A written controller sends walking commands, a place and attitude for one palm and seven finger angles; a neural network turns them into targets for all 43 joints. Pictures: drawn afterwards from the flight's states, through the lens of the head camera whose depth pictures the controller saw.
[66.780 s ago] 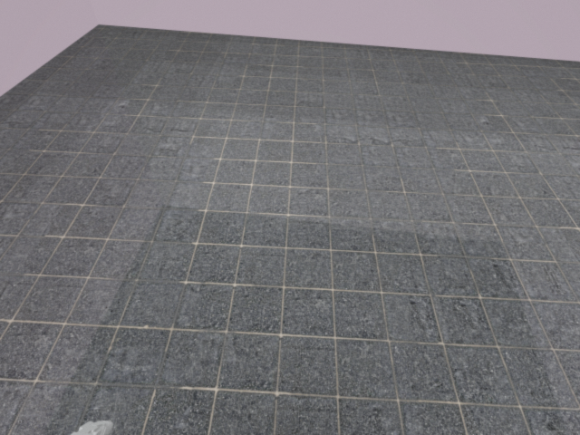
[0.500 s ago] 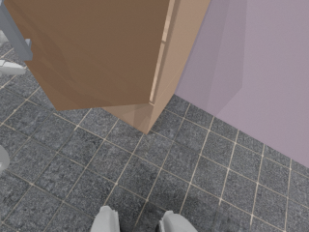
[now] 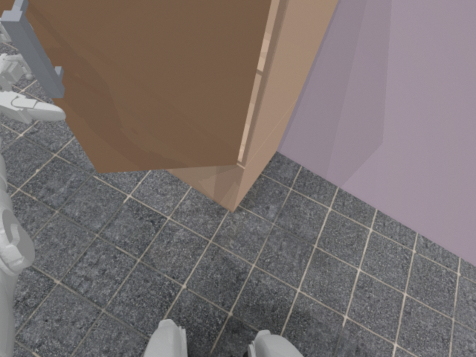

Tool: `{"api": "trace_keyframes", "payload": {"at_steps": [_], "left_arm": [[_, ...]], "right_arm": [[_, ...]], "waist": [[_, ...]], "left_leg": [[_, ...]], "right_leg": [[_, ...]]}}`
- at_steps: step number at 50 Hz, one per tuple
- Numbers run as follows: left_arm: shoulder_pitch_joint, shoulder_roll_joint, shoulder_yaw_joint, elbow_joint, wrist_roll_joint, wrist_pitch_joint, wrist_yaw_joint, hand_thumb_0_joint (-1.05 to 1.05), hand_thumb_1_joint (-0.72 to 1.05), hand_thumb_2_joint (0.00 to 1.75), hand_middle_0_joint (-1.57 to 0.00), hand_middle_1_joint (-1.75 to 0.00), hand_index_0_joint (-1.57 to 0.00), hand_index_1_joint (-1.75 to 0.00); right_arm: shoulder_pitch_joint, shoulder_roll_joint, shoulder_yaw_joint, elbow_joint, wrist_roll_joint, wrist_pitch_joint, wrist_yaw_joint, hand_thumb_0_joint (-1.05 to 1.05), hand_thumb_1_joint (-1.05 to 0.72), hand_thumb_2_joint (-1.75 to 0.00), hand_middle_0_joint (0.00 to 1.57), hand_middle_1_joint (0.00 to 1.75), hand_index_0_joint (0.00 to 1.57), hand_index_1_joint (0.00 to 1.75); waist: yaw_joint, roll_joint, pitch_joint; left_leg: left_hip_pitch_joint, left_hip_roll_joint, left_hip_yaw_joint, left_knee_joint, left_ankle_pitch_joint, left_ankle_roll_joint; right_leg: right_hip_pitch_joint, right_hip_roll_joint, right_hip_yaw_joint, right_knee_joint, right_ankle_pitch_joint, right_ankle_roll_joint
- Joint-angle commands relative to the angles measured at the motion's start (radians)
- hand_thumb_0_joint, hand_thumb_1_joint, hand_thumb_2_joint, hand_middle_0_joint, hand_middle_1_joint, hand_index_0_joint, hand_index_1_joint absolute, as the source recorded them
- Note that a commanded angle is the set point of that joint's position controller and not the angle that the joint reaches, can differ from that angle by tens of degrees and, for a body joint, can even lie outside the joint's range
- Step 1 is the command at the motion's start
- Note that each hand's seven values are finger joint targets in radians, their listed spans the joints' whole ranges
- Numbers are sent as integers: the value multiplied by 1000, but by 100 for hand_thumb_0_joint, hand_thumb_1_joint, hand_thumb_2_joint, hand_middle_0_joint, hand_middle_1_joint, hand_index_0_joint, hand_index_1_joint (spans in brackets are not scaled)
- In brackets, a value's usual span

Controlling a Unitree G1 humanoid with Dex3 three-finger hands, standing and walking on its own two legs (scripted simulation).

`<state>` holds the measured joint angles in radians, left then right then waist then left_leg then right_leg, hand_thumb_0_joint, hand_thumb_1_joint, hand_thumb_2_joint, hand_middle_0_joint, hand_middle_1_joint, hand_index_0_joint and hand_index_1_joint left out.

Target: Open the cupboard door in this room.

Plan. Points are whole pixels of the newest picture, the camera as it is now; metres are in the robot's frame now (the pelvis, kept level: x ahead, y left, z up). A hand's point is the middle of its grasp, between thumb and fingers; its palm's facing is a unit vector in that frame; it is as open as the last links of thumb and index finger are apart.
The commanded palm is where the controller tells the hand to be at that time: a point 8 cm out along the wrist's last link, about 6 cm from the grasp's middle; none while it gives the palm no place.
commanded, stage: slide the fingers in behind the handle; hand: left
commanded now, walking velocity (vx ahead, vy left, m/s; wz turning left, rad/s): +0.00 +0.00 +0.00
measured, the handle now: (39, 50) +0.58 +0.27 +0.12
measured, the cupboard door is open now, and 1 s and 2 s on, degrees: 40 41 52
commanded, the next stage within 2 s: close the thumb around the handle in 0.66 s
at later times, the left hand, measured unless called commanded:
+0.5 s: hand (44, 78) +0.52 +0.25 +0.13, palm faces +0.06 -1.00 +0.01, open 14.0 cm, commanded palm +0.50 +0.29 +0.12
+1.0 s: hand (45, 78) +0.52 +0.25 +0.12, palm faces +0.06 -1.00 +0.01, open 12.4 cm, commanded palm +0.51 +0.29 +0.12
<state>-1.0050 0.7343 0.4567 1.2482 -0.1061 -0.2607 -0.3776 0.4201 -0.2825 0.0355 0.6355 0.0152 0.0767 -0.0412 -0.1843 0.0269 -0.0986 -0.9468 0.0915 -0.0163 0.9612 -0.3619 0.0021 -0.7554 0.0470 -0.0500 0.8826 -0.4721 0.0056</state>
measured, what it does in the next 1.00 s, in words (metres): stands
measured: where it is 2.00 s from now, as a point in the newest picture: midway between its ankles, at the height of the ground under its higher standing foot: outside the picture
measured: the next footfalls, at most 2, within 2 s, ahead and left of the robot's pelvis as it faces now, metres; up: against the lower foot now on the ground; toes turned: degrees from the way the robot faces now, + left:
none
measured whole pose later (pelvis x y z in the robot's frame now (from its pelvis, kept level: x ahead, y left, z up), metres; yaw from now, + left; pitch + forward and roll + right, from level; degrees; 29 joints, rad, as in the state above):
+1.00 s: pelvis +0.00 +0.01 +0.00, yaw -1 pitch +20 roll -5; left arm -1.04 0.73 0.46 1.28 -0.07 -0.27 -0.33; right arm 0.43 -0.28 0.04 0.64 0.01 0.06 -0.04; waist -0.21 0.03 -0.09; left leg -0.97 0.09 -0.01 0.97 -0.36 0.01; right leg -0.78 0.05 -0.04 0.89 -0.47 0.01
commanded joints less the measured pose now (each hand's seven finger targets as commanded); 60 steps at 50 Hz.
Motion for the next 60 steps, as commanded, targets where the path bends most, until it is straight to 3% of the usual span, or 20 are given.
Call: {"api": "trace_keyframes", "payload": {"at_steps": [1, 4, 7, 13, 16, 21, 24, 27, 29, 33, 34, 36, 38, 40, 44, 46, 52, 55, 57, 60], "left_arm": [[-435, 250, 26, -212, -21, -61, -9, 0, -50, 30, -30, -120, -30, -120], [-469, 242, 7, -216, -3, -60, 4, 0, -50, 30, -30, -120, -30, -120], [-440, 245, 30, -233, -9, -77, 12, 0, -50, 30, -30, -120, -30, -120], [-441, 199, 6, -219, -7, -75, 30, 0, -50, 30, -30, -120, -30, -120], [-436, 290, 68, -208, 4, -75, 44, 0, -50, 30, -30, -120, -30, -120], [-430, 230, 38, -241, -2, -100, 41, 0, -50, 30, -30, -120, -30, -120], [-451, 209, 10, -190, -3, -78, 33, 0, -50, 30, -30, -120, -30, -120], [-441, 278, 59, -191, 6, -77, 39, 0, -50, 30, -30, -120, -30, -120], [-455, 227, 16, -210, 9, -82, 37, 0, -50, 30, -30, -120, -30, -120], [-479, 268, 39, -194, 6, -89, 37, 0, -50, 30, -30, -120, -30, -120], [-478, 234, 11, -187, 6, -84, 33, 0, -50, 30, -30, -120, -30, -120], [-485, 248, 20, -180, 9, -85, 37, 0, -50, 30, -30, -120, -30, -120], [-493, 270, 38, -202, 8, -85, 40, 0, -50, 30, -30, -120, -30, -120], [-476, 267, 30, -177, 12, -78, 37, 0, -39, 35, -31, -121, -31, -121], [-492, 252, 13, -186, 13, -75, 37, 0, -16, 44, -32, -124, -32, -124], [-497, 289, 45, -189, 9, -78, 38, 0, -5, 49, -33, -125, -33, -125], [-511, 261, 24, -223, 15, -81, 40, 0, 28, 64, -36, -128, -36, -128], [-496, 212, -4, -196, 12, -67, 43, 0, 45, 71, -37, -130, -37, -130], [-493, 240, 23, -201, 13, -68, 52, 0, 56, 76, -38, -131, -38, -131], [-503, 214, 5, -199, 19, -61, 65, 0, 73, 83, -39, -133, -39, -133]], "right_arm": [[175, -194, -63, -42, -4, -8, -11, 0, -90, -90, 20, 30, 20, 30], [173, -192, -65, -43, -4, -7, -11, 0, -90, -90, 20, 30, 20, 30], [173, -190, -68, -44, -8, -10, -7, 0, -90, -90, 20, 30, 20, 30], [166, -186, -68, -44, -9, -11, 0, 0, -90, -90, 20, 30, 20, 30], [173, -195, -64, -48, -9, -10, -5, 0, -90, -90, 20, 30, 20, 30], [180, -188, -70, -48, -13, -13, -1, 0, -90, -90, 20, 30, 20, 30], [174, -190, -68, -42, -6, -12, -3, 0, -90, -90, 20, 30, 20, 30], [181, -195, -67, -43, -9, -12, -8, 0, -90, -90, 20, 30, 20, 30], [178, -188, -68, -46, -10, -13, -7, 0, -90, -90, 20, 30, 20, 30], [181, -194, -66, -36, -9, -14, -11, 0, -90, -90, 20, 30, 20, 30], [179, -192, -66, -39, -8, -16, -10, 0, -90, -90, 20, 30, 20, 30], [186, -195, -63, -36, -10, -18, -13, 0, -90, -90, 20, 30, 20, 30], [189, -196, -67, -35, -12, -20, -13, 0, -90, -90, 20, 30, 20, 30], [188, -196, -64, -37, -9, -19, -13, 0, -90, -90, 20, 30, 20, 30], [188, -195, -63, -36, -11, -21, -12, 0, -90, -90, 20, 30, 20, 30], [196, -199, -61, -35, -13, -21, -15, 0, -90, -90, 20, 30, 20, 30], [199, -196, -67, -33, -14, -21, -12, 0, -90, -90, 20, 30, 20, 30], [198, -191, -66, -30, -15, -20, -9, 0, -90, -90, 20, 30, 20, 30], [204, -194, -67, -30, -16, -20, -9, 0, -90, -90, 20, 30, 20, 30], [205, -191, -68, -29, -19, -21, -5, 0, -90, -90, 20, 30, 20, 30]], "waist": [[-9, 166, -426], [-22, 172, -421], [-5, 192, -465], [-9, 186, -423], [1, 166, -432], [0, 186, -461], [-19, 160, -403], [-6, 157, -434], [-15, 173, -427], [-20, 170, -416], [-26, 168, -412], [-26, 185, -405], [-21, 194, -448], [-25, 168, -426], [-25, 208, -430], [-22, 177, -438], [-23, 222, -475], [-31, 214, -434], [-23, 211, -457], [-32, 198, -435]], "left_leg": [[559, -43, -33, -59, 351, 41], [560, -40, -36, -62, 335, 39], [599, -38, -39, -57, 379, 34], [588, -37, -44, -64, 340, 30], [545, -40, -37, -66, 328, 36], [612, -35, -49, -65, 377, 29], [561, -36, -42, -72, 315, 33], [549, -37, -38, -68, 319, 36], [561, -37, -39, -69, 322, 33], [552, -33, -45, -68, 300, 34], [546, -36, -44, -69, 283, 34], [559, -33, -51, -70, 287, 33], [573, -32, -50, -63, 304, 33], [547, -32, -47, -64, 294, 33], [564, -32, -49, -64, 294, 30], [554, -31, -52, -63, 305, 34], [604, -28, -55, -58, 342, 29], [600, -28, -57, -61, 335, 27], [606, -27, -58, -61, 355, 27], [595, -28, -57, -62, 340, 29]], "right_leg": [[-34, 39, 10, -124, 362, -15], [-51, 37, 10, -125, 343, -10], [-41, 39, 7, -114, 369, -15], [-69, 39, 1, -119, 323, -16], [-29, 37, 12, -115, 333, -16], [-50, 43, 2, -109, 342, -20], [-64, 39, 6, -125, 311, -12], [-42, 35, 10, -119, 321, -12], [-56, 37, 8, -119, 318, -12], [-66, 37, 10, -123, 295, -13], [-73, 38, 9, -124, 281, -12], [-96, 37, 6, -120, 266, -17], [-83, 36, 9, -120, 282, -14], [-78, 36, 8, -119, 281, -12], [-96, 37, 6, -120, 272, -14], [-74, 39, 5, -115, 285, -16], [-96, 40, 3, -113, 300, -15], [-114, 41, -5, -117, 289, -16], [-103, 42, -3, -113, 305, -17], [-110, 41, -4, -118, 295, -15]]}}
